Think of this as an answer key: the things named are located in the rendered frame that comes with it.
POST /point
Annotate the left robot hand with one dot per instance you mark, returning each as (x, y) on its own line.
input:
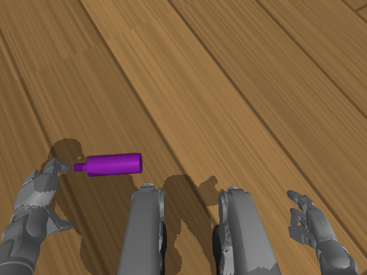
(39, 189)

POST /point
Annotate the bottle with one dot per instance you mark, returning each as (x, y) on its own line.
(111, 165)

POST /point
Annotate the right robot arm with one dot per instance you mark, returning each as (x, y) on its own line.
(335, 260)

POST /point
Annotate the left robot arm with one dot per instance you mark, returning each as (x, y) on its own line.
(21, 240)

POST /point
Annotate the right robot foot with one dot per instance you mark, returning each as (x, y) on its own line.
(217, 249)

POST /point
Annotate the right robot hand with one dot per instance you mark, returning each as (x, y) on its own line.
(314, 228)

